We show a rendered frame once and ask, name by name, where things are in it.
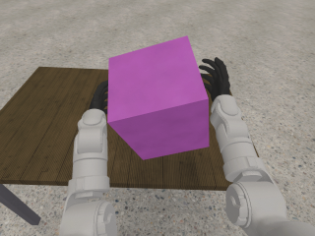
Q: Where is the carton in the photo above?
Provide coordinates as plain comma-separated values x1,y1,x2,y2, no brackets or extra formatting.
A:
107,35,210,160

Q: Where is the left robot upper arm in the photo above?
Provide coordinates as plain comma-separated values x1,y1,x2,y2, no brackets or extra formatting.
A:
60,200,118,236

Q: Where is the robot left forearm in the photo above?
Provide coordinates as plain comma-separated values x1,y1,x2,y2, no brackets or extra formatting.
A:
59,108,110,236

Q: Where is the robot left hand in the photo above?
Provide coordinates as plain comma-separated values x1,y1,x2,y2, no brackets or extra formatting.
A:
89,80,108,114

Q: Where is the robot right hand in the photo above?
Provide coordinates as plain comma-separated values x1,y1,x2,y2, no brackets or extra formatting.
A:
199,57,230,102

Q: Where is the robot right forearm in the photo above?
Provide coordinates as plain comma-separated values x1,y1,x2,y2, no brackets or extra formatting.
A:
210,94,287,215

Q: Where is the table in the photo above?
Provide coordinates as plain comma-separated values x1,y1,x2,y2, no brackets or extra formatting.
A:
0,66,259,225

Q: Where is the right robot upper arm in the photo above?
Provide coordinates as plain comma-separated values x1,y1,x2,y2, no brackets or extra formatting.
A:
225,181,315,236

